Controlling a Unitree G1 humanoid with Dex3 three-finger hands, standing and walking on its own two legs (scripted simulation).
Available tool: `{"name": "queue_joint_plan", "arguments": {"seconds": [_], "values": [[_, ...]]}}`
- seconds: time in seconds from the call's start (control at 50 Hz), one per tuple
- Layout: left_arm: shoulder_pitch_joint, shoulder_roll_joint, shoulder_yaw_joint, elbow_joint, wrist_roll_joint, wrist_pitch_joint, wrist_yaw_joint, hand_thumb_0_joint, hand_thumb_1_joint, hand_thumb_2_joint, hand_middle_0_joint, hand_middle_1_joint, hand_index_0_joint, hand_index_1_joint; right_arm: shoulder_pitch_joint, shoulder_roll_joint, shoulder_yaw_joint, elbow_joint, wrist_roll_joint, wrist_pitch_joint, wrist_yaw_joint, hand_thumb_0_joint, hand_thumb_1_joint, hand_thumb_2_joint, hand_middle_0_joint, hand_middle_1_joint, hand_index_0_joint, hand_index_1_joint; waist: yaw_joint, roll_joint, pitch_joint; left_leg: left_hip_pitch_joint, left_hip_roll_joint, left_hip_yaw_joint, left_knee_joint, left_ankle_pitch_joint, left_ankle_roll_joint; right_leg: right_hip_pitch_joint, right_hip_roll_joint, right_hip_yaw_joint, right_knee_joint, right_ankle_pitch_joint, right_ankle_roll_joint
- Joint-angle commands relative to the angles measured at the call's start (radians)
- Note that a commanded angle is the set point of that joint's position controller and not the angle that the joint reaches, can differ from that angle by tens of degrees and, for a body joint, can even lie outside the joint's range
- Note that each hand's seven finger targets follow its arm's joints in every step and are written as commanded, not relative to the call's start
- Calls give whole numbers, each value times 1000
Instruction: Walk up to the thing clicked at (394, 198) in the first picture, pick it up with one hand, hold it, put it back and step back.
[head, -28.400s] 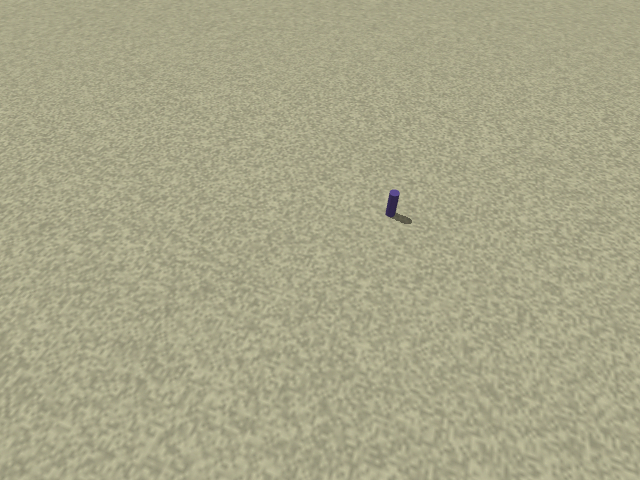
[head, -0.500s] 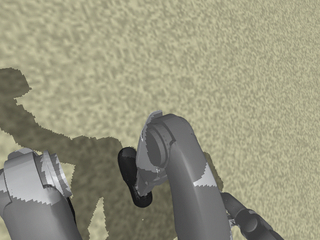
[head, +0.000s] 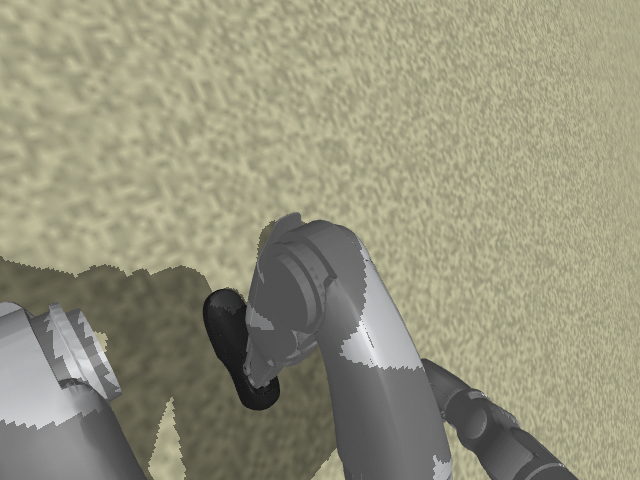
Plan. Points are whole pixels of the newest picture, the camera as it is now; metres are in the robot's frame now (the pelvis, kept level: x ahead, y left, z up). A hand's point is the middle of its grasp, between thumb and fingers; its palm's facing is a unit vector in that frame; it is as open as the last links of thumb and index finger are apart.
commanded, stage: lower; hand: left
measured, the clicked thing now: out of the picture +0.48 +0.33 -0.23
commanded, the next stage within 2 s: loosen in 0.50 s
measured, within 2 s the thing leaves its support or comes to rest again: rests again in 1.84 s
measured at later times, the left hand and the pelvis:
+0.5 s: hand out of the picture +0.49 +0.32 -0.17, palm faces +0.47 -0.88 -0.01, open 4.0 cm; pelvis -0.01 +0.01 +0.00, yaw -1 degrees
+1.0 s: hand out of the picture +0.50 +0.32 -0.16, palm faces +0.47 -0.88 -0.02, open 6.6 cm; pelvis -0.01 +0.00 +0.01, yaw -1 degrees
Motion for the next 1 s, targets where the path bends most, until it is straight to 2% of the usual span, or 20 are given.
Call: {"name": "queue_joint_plan", "arguments": {"seconds": [0.0,0.06,0.1,0.16,0.26,0.44,0.5,0.54,0.56,0.58,0.6,0.64,0.66,0.68,0.78,0.82,0.86,0.9,0.94,0.98], "values": [[-231,224,5,-171,-9,-110,3,0,593,1328,-1412,-1454,-1425,-1447,86,-359,-88,17,-16,23,-24,0,-890,-898,200,299,200,299,-116,605,-624,413,71,24,-314,272,-35,400,51,-46,-143,217,-29],[-214,206,-3,-140,-10,-112,6,0,588,1334,-1393,-1449,-1407,-1442,73,-362,-80,16,-23,24,-26,0,-891,-899,200,299,200,299,-128,603,-600,419,74,16,-321,257,-36,389,52,-53,-148,207,-29],[-225,206,-17,-134,-6,-116,9,0,556,1327,-1405,-1453,-1417,-1449,50,-369,-80,14,-22,25,-28,0,-895,-899,200,299,200,299,-132,612,-555,411,76,4,-338,213,-38,341,52,-62,-148,169,-33],[-222,206,-28,-131,-4,-124,7,0,540,1312,-1412,-1449,-1423,-1445,38,-372,-77,10,-26,27,-28,0,-892,-897,200,299,200,299,-136,604,-559,414,76,-5,-346,180,-39,340,53,-68,-149,148,-32],[-218,199,-31,-124,-11,-136,17,0,515,1276,-1383,-1412,-1394,-1408,26,-373,-68,12,-31,25,-30,0,-894,-897,200,299,200,299,-139,606,-565,442,79,-18,-342,226,-40,351,54,-70,-144,188,-29],[-223,200,-42,-117,8,-156,46,0,491,1240,-1365,-1374,-1372,-1372,7,-373,-64,14,-41,31,-30,0,-893,-896,200,299,200,299,-144,634,-539,464,82,-30,-360,236,-47,342,55,-75,-144,187,-33],[-217,208,-32,-113,5,-160,53,0,509,1223,-1355,-1351,-1358,-1352,2,-371,-61,12,-44,35,-30,0,-890,-896,200,299,200,299,-144,618,-563,458,79,-20,-347,237,-41,359,61,-72,-158,189,-31],[-220,199,-40,-112,8,-163,56,0,528,1230,-1350,-1345,-1352,-1347,10,-376,-60,19,-48,39,-31,0,-890,-896,200,299,200,299,-156,625,-569,484,83,-32,-353,269,-46,364,59,-78,-155,210,-30],[-217,199,-46,-104,13,-163,56,0,494,1212,-1344,-1342,-1348,-1343,-2,-369,-58,18,-48,38,-30,0,-894,-897,200,299,200,299,-148,627,-564,476,80,-27,-355,254,-45,358,61,-77,-156,197,-33],[-215,191,-48,-104,11,-162,55,0,492,1212,-1343,-1340,-1346,-1341,3,-369,-58,20,-50,39,-31,0,-891,-896,200,299,200,299,-152,629,-575,488,80,-24,-350,265,-44,373,61,-75,-161,210,-30],[-218,193,-49,-102,14,-162,58,0,557,1153,-1348,-1318,-1369,-1298,1,-370,-59,21,-50,41,-31,0,-892,-892,200,299,200,299,-153,630,-567,480,81,-25,-352,260,-45,364,61,-76,-161,203,-32],[-217,197,-55,-103,16,-163,55,0,435,993,-1276,-1207,-1305,-1176,-9,-369,-58,24,-50,39,-31,0,-900,-890,200,299,200,299,-153,633,-556,471,80,-25,-355,249,-43,356,61,-75,-161,196,-32],[-219,199,-55,-103,14,-163,55,0,426,954,-1244,-1174,-1273,-1141,-7,-369,-55,22,-50,40,-32,0,-899,-890,200,299,200,299,-156,630,-554,464,78,-22,-352,248,-42,367,60,-77,-166,198,-30],[-217,205,-50,-103,18,-162,57,0,377,901,-1210,-1122,-1236,-1091,-10,-368,-59,23,-49,40,-32,0,-900,-890,200,299,200,300,-145,631,-546,465,82,-23,-356,249,-43,355,59,-71,-161,193,-33],[-217,198,-36,-97,1,-164,58,0,139,757,-1150,-1017,-1170,-993,-9,-370,-59,19,-49,41,-32,0,-904,-890,200,300,200,300,-150,605,-564,458,79,-19,-356,232,-38,378,61,-71,-173,182,-31],[-214,205,-38,-84,3,-162,56,0,64,703,-990,-877,-1010,-869,-18,-366,-60,20,-47,39,-32,0,-903,-894,200,300,200,300,-144,590,-559,428,75,-10,-353,201,-32,374,63,-70,-181,164,-31],[-209,190,-52,-80,10,-158,50,0,46,622,-895,-783,-899,-774,-16,-368,-64,25,-46,39,-33,0,-904,-894,200,300,200,300,-150,594,-554,439,78,-16,-359,203,-35,365,60,-71,-180,166,-30],[-215,192,-60,-75,11,-156,45,0,22,578,-841,-722,-841,-717,-13,-363,-61,28,-46,38,-34,0,-900,-894,200,300,200,300,-151,592,-563,431,76,-12,-355,217,-33,376,60,-70,-177,178,-30],[-209,203,-52,-76,3,-152,44,0,-36,536,-801,-678,-800,-674,-10,-360,-60,24,-43,40,-34,0,-901,-894,200,300,200,300,-142,561,-584,400,71,-1,-341,205,-24,403,65,-65,-189,174,-27],[-214,204,-45,-70,1,-153,45,0,-76,498,-756,-629,-753,-626,-16,-363,-60,18,-41,39,-34,0,-901,-894,200,300,200,300,-143,566,-566,402,73,-8,-354,191,-28,380,63,-72,-186,158,-30]]}}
